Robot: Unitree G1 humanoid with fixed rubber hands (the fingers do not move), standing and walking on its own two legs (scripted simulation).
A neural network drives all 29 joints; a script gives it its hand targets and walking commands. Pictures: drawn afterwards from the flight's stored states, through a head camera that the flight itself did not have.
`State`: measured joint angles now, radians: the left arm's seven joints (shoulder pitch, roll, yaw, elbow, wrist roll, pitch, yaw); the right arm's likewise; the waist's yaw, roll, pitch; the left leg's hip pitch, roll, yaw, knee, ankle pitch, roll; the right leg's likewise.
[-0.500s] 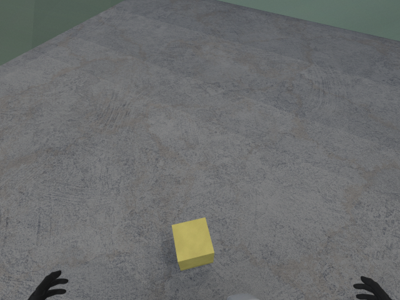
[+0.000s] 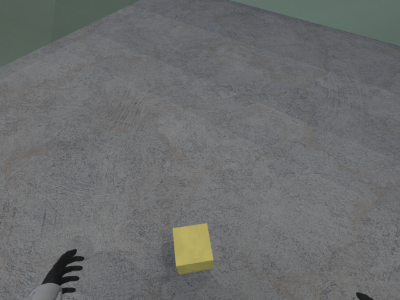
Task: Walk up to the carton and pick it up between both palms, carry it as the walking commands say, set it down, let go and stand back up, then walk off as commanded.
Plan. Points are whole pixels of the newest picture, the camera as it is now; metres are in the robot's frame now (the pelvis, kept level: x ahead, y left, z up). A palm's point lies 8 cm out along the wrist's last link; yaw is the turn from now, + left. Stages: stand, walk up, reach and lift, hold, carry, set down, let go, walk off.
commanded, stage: walk up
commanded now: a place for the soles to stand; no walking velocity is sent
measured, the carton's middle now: (192, 249) +0.40 +0.04 -0.69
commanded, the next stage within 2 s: none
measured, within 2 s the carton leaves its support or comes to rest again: neither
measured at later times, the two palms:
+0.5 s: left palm out of the picture +0.06 +0.35 -0.11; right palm (362, 299) +0.12 -0.31 -0.09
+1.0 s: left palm out of the picture +0.04 +0.37 -0.10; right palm (337, 270) +0.17 -0.28 -0.09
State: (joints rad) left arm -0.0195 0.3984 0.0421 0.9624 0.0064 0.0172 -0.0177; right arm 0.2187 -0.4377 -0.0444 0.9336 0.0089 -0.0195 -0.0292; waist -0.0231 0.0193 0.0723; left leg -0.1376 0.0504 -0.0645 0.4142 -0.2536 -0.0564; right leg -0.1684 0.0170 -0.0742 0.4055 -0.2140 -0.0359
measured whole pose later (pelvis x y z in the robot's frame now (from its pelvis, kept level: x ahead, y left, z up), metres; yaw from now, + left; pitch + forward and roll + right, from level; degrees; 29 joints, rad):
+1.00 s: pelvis -0.01 +0.02 -0.01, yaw +12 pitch -2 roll -1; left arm 0.07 0.44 0.07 0.91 0.00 0.04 -0.03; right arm 0.15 -0.44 -0.03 0.88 0.00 0.00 -0.05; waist 0.02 0.00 0.09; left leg -0.24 -0.04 -0.18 0.57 -0.28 -0.02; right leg -0.17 -0.05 -0.17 0.52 -0.31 0.00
